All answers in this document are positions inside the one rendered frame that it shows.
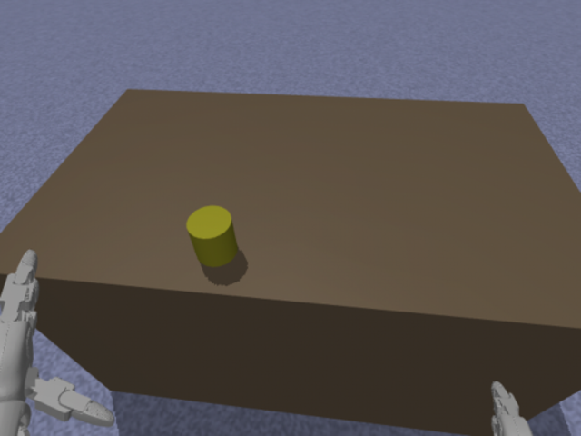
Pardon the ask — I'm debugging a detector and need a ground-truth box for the left robot arm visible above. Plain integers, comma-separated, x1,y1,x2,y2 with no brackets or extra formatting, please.
0,400,31,436

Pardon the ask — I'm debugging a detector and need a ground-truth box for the left robot hand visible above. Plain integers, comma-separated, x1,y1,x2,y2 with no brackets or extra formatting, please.
0,249,114,427

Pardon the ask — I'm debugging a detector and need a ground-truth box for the right robot hand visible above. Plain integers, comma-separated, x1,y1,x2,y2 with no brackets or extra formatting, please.
491,381,533,436

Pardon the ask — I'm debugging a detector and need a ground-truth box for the can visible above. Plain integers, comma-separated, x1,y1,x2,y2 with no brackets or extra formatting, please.
186,206,238,267

